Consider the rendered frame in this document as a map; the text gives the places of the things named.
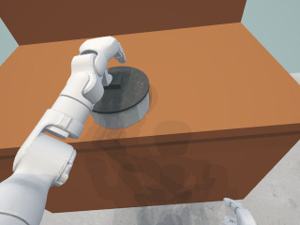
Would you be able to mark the lid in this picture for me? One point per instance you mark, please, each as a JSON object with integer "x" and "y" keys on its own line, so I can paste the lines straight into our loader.
{"x": 135, "y": 86}

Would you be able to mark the pot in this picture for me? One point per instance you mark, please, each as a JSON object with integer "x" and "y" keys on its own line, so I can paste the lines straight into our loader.
{"x": 122, "y": 119}

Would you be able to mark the robot right hand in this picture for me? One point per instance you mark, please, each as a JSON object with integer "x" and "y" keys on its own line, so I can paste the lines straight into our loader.
{"x": 243, "y": 216}

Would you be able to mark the robot left hand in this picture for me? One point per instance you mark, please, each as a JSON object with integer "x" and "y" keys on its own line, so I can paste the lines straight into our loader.
{"x": 110, "y": 47}

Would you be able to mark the left robot forearm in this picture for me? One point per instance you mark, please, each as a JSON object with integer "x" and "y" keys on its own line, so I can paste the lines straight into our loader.
{"x": 69, "y": 112}

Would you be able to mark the knob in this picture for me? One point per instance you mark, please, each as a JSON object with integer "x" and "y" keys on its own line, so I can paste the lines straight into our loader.
{"x": 116, "y": 83}

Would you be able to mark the left robot upper arm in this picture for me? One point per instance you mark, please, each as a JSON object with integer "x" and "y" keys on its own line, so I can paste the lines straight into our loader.
{"x": 23, "y": 195}

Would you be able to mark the table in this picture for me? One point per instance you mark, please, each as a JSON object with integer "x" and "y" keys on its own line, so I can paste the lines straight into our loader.
{"x": 222, "y": 110}

